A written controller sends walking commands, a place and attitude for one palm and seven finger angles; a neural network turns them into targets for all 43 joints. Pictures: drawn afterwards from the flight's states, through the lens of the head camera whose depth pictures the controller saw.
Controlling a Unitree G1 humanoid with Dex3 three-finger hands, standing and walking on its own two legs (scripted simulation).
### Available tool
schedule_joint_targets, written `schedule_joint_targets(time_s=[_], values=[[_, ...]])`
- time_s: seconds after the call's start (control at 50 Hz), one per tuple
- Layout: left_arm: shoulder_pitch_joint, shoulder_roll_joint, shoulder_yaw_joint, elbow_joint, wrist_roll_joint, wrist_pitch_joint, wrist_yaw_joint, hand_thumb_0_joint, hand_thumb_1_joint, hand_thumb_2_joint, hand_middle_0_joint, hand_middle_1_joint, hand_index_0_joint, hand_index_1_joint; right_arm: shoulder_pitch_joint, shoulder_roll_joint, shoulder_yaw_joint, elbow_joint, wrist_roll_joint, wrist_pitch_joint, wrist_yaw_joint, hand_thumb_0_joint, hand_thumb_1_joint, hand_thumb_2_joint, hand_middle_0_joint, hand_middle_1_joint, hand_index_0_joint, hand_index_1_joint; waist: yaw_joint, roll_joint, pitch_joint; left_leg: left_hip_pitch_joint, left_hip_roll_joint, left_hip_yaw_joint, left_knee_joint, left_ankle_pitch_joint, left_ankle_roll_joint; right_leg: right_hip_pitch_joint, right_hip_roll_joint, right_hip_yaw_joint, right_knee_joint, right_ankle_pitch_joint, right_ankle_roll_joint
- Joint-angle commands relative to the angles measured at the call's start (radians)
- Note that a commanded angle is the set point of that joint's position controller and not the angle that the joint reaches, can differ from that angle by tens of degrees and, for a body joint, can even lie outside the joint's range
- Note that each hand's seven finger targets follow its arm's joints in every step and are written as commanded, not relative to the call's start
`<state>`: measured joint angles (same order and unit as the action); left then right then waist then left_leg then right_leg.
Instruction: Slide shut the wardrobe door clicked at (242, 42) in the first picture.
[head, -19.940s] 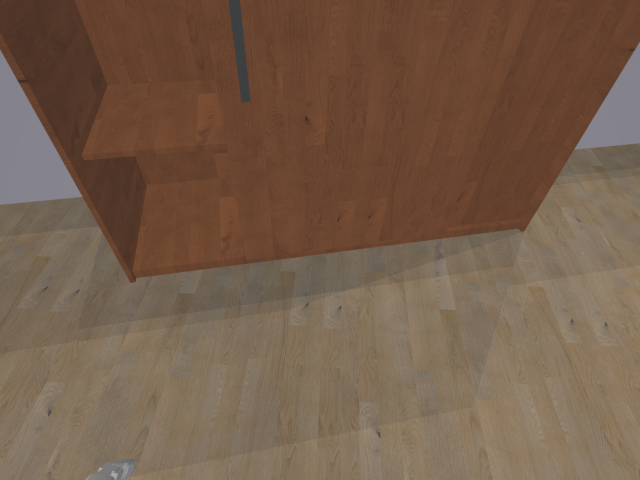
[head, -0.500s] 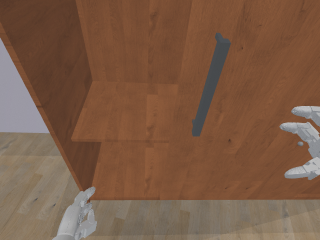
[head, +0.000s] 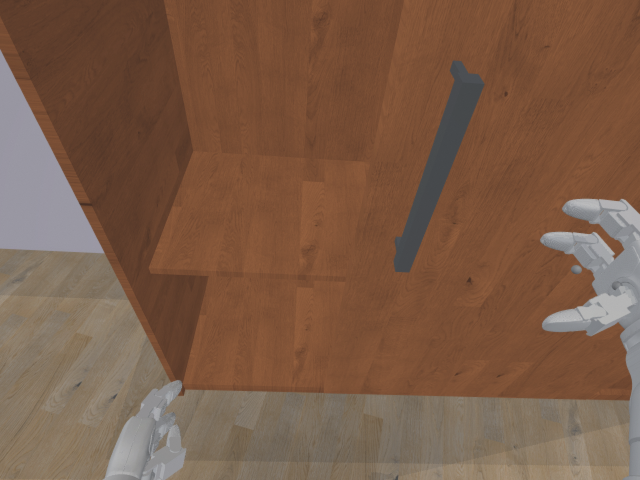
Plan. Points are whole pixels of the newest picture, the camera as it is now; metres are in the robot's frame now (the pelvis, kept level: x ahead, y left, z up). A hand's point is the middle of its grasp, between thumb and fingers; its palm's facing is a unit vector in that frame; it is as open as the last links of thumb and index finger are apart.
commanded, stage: move the hooked fingers beside the handle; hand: right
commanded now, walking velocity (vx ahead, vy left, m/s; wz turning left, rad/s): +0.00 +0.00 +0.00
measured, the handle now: (425, 183) +0.48 -0.13 +0.14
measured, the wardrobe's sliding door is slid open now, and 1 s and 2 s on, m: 0.43 0.43 0.43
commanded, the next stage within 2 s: none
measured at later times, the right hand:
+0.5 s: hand (536, 230) +0.37 -0.24 +0.16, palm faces +0.06 +1.00 -0.03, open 14.0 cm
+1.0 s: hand (497, 201) +0.42 -0.20 +0.16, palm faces +0.03 +1.00 -0.04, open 14.0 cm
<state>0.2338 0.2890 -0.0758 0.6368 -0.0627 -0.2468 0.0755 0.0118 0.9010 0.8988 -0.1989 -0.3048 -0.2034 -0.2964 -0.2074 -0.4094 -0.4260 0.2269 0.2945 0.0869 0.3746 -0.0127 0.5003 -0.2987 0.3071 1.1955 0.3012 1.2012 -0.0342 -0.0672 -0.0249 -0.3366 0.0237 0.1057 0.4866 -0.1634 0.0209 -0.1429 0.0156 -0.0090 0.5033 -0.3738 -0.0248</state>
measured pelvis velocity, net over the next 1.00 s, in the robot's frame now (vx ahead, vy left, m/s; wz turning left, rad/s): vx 0.00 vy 0.00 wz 0.03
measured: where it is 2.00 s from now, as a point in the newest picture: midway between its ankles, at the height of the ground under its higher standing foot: outside the picture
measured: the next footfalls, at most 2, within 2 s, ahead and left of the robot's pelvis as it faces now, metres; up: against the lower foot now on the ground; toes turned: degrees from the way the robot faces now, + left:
none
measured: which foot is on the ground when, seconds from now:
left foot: down 0.00-1.00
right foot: down 0.00-1.00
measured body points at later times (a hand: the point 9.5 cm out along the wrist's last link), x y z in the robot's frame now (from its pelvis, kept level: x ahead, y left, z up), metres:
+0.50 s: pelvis +0.00 +0.00 +0.00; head +0.01 +0.03 +0.45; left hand +0.15 +0.25 -0.10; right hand +0.36 -0.29 +0.17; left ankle +0.06 +0.11 -0.73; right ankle -0.07 -0.10 -0.73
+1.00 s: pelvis +0.00 +0.00 +0.00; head +0.03 +0.02 +0.45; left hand +0.11 +0.25 -0.11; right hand +0.42 -0.26 +0.17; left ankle +0.06 +0.11 -0.73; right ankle -0.07 -0.10 -0.73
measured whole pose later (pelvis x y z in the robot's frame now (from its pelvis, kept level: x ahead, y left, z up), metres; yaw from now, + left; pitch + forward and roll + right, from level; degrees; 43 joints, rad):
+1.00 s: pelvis +0.00 +0.00 +0.00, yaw +2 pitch +6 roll +0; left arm 0.30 0.29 -0.06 0.65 -0.05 -0.17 0.06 0.01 0.90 0.90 -0.20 -0.30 -0.20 -0.30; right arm -0.60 -0.40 -0.36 0.68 0.19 -0.06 0.27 -0.01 0.50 -0.30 0.31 1.20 0.30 1.20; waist 0.04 -0.05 -0.05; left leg -0.44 0.02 0.08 0.49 -0.15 0.02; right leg -0.24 0.02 -0.04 0.51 -0.37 -0.03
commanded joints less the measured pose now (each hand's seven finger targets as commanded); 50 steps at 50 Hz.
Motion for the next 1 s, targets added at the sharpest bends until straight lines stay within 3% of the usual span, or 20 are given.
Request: schedule_joint_targets(time_s=[0.0,0.06,0.14,0.2,0.26,0.32,0.36,0.42,0.5,0.54,0.58,0.64,0.7,0.72,0.78,0.82,0.88,0.92,0.94,0.98], values=[[-0.104,0.113,0.05,-0.145,-0.003,-0.059,0.018,0.0,0.9,0.9,-0.2,-0.3,-0.2,-0.3,-0.435,-0.277,-0.061,-0.207,0.013,-0.094,-0.005,0.0,0.5,-0.3,0.3,1.2,0.3,1.2,0.019,-0.011,-0.229,0.262,-0.001,-0.064,-0.026,0.166,0.008,-0.119,-0.012,0.044,-0.082,0.31,0.012],[-0.097,0.111,0.049,-0.132,-0.002,-0.064,0.026,0.0,0.9,0.9,-0.2,-0.3,-0.2,-0.3,-0.522,-0.251,-0.012,-0.181,0.004,-0.122,-0.011,0.0,0.5,-0.3,0.3,1.2,0.3,1.2,0.037,-0.021,-0.245,0.254,0.0,-0.07,-0.032,0.146,0.006,-0.107,-0.012,0.049,-0.081,0.289,0.011],[-0.082,0.121,0.046,-0.114,-0.006,-0.054,0.032,0.0,0.9,0.9,-0.2,-0.3,-0.2,-0.3,-0.541,-0.269,-0.014,-0.03,-0.008,-0.12,-0.004,0.0,0.5,-0.3,0.3,1.2,0.3,1.2,0.039,0.026,-0.206,0.239,0.005,-0.079,-0.04,0.096,0.007,-0.155,-0.012,0.048,-0.082,0.233,0.004],[-0.084,0.124,0.044,-0.12,-0.008,-0.044,0.03,0.0,0.9,0.9,-0.2,-0.3,-0.2,-0.3,-0.572,-0.27,-0.004,0.033,-0.016,-0.108,-0.003,0.0,0.5,-0.3,0.3,1.2,0.3,1.2,0.036,0.02,-0.207,0.239,0.01,-0.077,-0.031,0.1,0.009,-0.176,-0.011,0.049,-0.085,0.236,0.005],[-0.081,0.12,0.045,-0.135,-0.005,-0.045,0.021,0.0,0.9,0.9,-0.2,-0.3,-0.2,-0.3,-0.599,-0.282,-0.017,0.013,-0.021,-0.123,-0.014,0.0,0.5,-0.3,0.3,1.2,0.3,1.2,0.021,-0.01,-0.278,0.274,0.011,-0.077,-0.01,0.17,0.014,-0.157,-0.011,0.046,-0.075,0.301,0.012],[-0.071,0.119,0.05,-0.148,0.001,-0.039,0.009,0.0,0.9,0.9,-0.2,-0.3,-0.2,-0.3,-0.538,-0.32,-0.078,0.019,-0.017,-0.138,-0.021,0.0,0.5,-0.3,0.3,1.2,0.3,1.2,-0.003,0.04,-0.339,0.33,0.012,-0.078,0.015,0.272,0.012,-0.172,-0.01,0.035,-0.062,0.373,0.009],[-0.058,0.125,0.051,-0.137,0.004,-0.026,0.004,0.0,0.9,0.9,-0.2,-0.3,-0.2,-0.3,-0.531,-0.328,-0.093,0.069,-0.018,-0.139,-0.028,0.0,0.5,-0.3,0.3,1.2,0.3,1.2,0.005,0.081,-0.301,0.325,0.011,-0.081,0.012,0.274,0.011,-0.212,-0.014,0.028,-0.063,0.354,0.006],[-0.054,0.128,0.054,-0.139,0.0,-0.016,0.001,0.0,0.9,0.9,-0.2,-0.3,-0.2,-0.3,-0.55,-0.296,-0.059,0.094,-0.026,-0.131,-0.029,0.0,0.5,-0.3,0.3,1.2,0.3,1.2,0.018,0.058,-0.251,0.279,0.012,-0.083,0.007,0.236,0.01,-0.224,-0.016,0.025,-0.071,0.321,0.005],[-0.042,0.126,0.059,-0.145,0.0,-0.015,0.003,0.0,0.9,0.9,-0.2,-0.3,-0.2,-0.3,-0.622,-0.292,-0.031,0.033,-0.037,-0.15,-0.032,0.0,0.5,-0.3,0.3,1.2,0.3,1.2,0.026,-0.011,-0.322,0.281,0.011,-0.09,0.008,0.238,0.012,-0.172,-0.014,0.023,-0.063,0.34,0.007],[-0.033,0.127,0.058,-0.132,-0.002,-0.013,0.009,0.0,0.9,0.9,-0.2,-0.3,-0.2,-0.3,-0.704,-0.27,0.005,0.03,-0.036,-0.165,-0.036,0.0,0.5,-0.3,0.3,1.2,0.3,1.2,0.056,0.016,-0.305,0.252,0.005,-0.09,-0.001,0.209,0.009,-0.166,-0.019,0.029,-0.06,0.312,0.004],[-0.018,0.132,0.06,-0.116,-0.003,-0.014,0.015,0.0,0.9,0.9,-0.2,-0.3,-0.2,-0.3,-0.743,-0.266,0.011,0.07,-0.031,-0.178,-0.041,0.0,0.5,-0.3,0.3,1.2,0.3,1.2,0.068,0.035,-0.292,0.234,0.003,-0.088,-0.012,0.164,0.006,-0.167,-0.019,0.037,-0.067,0.273,0.003],[-0.011,0.132,0.058,-0.102,-0.004,-0.014,0.019,0.0,0.9,0.9,-0.2,-0.3,-0.2,-0.3,-0.796,-0.237,0.054,0.09,-0.043,-0.189,-0.053,0.0,0.5,-0.3,0.3,1.2,0.3,1.2,0.074,-0.001,-0.291,0.208,0.004,-0.086,-0.018,0.137,0.01,-0.146,-0.019,0.043,-0.073,0.264,0.007],[0.004,0.132,0.056,-0.093,-0.002,-0.01,0.016,0.0,0.9,0.9,-0.2,-0.3,-0.2,-0.3,-0.772,-0.233,0.054,0.171,-0.058,-0.18,-0.073,0.0,0.5,-0.3,0.3,1.2,0.3,1.2,0.063,0.001,-0.285,0.21,0.007,-0.079,-0.011,0.144,0.013,-0.166,-0.018,0.046,-0.082,0.275,0.015],[0.01,0.133,0.056,-0.089,0.0,-0.007,0.015,0.0,0.9,0.9,-0.2,-0.3,-0.2,-0.3,-0.788,-0.231,0.053,0.192,-0.059,-0.178,-0.081,0.0,0.5,-0.3,0.3,1.2,0.3,1.2,0.068,0.025,-0.282,0.212,0.007,-0.078,-0.01,0.156,0.012,-0.172,-0.017,0.047,-0.081,0.282,0.015],[0.023,0.139,0.058,-0.09,0.003,0.012,0.008,0.0,0.9,0.9,-0.2,-0.3,-0.2,-0.3,-0.754,-0.292,-0.012,0.273,-0.071,-0.17,-0.1,0.0,0.5,-0.3,0.3,1.2,0.3,1.2,0.052,0.094,-0.289,0.253,0.011,-0.09,-0.003,0.185,0.009,-0.229,-0.019,0.034,-0.078,0.283,0.007],[0.022,0.134,0.056,-0.097,0.003,0.021,0.003,0.0,0.9,0.9,-0.2,-0.3,-0.2,-0.3,-0.784,-0.283,0.0,0.273,-0.081,-0.179,-0.106,0.0,0.5,-0.3,0.3,1.2,0.3,1.2,0.053,0.07,-0.284,0.249,0.012,-0.088,0.002,0.19,0.012,-0.236,-0.017,0.033,-0.082,0.287,0.01],[0.03,0.127,0.062,-0.113,0.008,0.025,-0.006,0.0,0.9,0.9,-0.2,-0.3,-0.2,-0.3,-0.798,-0.306,-0.017,0.208,-0.094,-0.211,-0.112,0.0,0.5,-0.3,0.3,1.2,0.3,1.2,0.035,-0.01,-0.372,0.294,0.013,-0.096,0.023,0.293,0.019,-0.194,-0.017,0.021,-0.065,0.388,0.018],[0.041,0.126,0.065,-0.114,0.01,0.027,-0.009,0.0,0.9,0.9,-0.2,-0.3,-0.2,-0.3,-0.822,-0.279,0.004,0.197,-0.094,-0.224,-0.11,0.0,0.5,-0.3,0.3,1.2,0.3,1.2,0.048,0.009,-0.386,0.289,0.009,-0.093,0.027,0.323,0.018,-0.178,-0.02,0.022,-0.058,0.423,0.021],[0.045,0.129,0.068,-0.114,0.01,0.03,-0.011,0.0,0.9,0.9,-0.2,-0.3,-0.2,-0.3,-0.82,-0.263,0.016,0.201,-0.089,-0.228,-0.107,0.0,0.5,-0.3,0.3,1.2,0.3,1.2,0.054,0.058,-0.386,0.291,0.006,-0.091,0.026,0.33,0.018,-0.186,-0.025,0.026,-0.055,0.422,0.017],[0.055,0.134,0.071,-0.104,0.007,0.039,-0.008,0.0,0.9,0.9,-0.2,-0.3,-0.2,-0.3,-0.83,-0.25,0.022,0.248,-0.086,-0.222,-0.104,0.0,0.5,-0.3,0.3,1.2,0.3,1.2,0.067,0.068,-0.347,0.258,0.004,-0.086,0.018,0.295,0.013,-0.197,-0.025,0.023,-0.065,0.381,0.015]])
